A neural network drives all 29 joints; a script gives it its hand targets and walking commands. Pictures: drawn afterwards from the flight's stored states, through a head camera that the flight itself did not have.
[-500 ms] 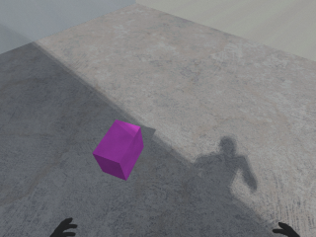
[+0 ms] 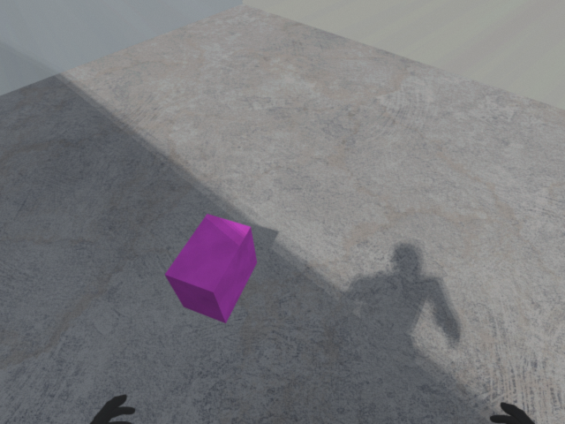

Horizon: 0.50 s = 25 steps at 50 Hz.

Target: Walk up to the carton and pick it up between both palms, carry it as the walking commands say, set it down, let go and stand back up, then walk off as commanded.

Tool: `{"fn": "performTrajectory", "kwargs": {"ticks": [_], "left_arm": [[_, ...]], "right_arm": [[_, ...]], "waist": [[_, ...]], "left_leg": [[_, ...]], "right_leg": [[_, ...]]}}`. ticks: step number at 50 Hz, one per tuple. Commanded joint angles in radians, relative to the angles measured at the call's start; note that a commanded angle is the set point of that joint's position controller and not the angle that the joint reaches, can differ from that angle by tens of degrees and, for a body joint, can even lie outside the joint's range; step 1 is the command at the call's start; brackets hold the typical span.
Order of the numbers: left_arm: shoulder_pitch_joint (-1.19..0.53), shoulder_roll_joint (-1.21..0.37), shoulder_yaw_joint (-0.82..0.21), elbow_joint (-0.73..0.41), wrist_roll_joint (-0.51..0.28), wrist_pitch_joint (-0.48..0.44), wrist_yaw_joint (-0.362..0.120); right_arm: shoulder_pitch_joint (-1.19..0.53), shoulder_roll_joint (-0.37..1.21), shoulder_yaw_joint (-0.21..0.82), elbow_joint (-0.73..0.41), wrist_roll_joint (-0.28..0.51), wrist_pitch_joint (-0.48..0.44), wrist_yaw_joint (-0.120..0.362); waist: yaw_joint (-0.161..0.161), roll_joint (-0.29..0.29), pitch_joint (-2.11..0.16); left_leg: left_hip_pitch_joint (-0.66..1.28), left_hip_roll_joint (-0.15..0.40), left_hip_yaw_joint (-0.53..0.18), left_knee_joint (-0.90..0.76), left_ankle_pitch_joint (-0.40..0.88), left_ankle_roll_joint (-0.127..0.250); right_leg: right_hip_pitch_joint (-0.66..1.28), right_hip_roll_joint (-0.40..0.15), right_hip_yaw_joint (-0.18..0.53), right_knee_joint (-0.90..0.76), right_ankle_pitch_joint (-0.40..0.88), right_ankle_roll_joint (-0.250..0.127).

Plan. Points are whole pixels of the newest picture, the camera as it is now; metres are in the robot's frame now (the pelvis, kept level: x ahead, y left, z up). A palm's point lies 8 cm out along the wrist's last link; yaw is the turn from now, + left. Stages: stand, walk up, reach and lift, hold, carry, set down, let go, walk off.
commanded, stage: stand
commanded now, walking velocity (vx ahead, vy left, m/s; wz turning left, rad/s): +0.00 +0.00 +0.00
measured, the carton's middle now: (216, 267) +0.74 +0.33 -0.66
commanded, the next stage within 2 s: walk up in 0.58 s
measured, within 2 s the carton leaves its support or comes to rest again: neither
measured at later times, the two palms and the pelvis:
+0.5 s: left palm out of the picture +0.11 +0.31 -0.10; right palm out of the picture +0.11 -0.31 -0.10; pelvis +0.01 +0.00 +0.00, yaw +0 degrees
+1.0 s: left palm out of the picture +0.07 +0.41 -0.08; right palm (509, 394) +0.18 -0.29 -0.09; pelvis +0.04 +0.04 -0.01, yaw +9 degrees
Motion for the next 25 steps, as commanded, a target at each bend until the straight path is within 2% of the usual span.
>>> {"fn": "performTrajectory", "kwargs": {"ticks": [1, 25], "left_arm": [[-0.039, 0.173, 0.03, -0.042, -0.001, -0.009, 0.005], [-0.035, 0.175, 0.032, -0.042, -0.001, -0.006, 0.007]], "right_arm": [[-0.038, -0.172, -0.03, -0.042, 0.0, -0.009, -0.004], [-0.036, -0.175, -0.033, -0.038, 0.001, -0.006, -0.006]], "waist": [[0.0, 0.0, -0.057], [-0.001, 0.0, -0.061]], "left_leg": [[0.008, 0.115, -0.092, -0.056, 0.101, 0.035], [0.022, 0.118, -0.089, -0.062, 0.134, 0.032]], "right_leg": [[0.001, -0.118, 0.093, -0.058, 0.109, -0.033], [0.018, -0.121, 0.089, -0.062, 0.142, -0.031]]}}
